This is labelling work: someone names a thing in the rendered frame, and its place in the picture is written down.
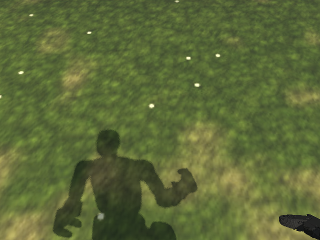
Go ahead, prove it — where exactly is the right robot hand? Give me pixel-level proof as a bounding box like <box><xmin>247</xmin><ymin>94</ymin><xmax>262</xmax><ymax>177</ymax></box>
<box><xmin>279</xmin><ymin>214</ymin><xmax>320</xmax><ymax>240</ymax></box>

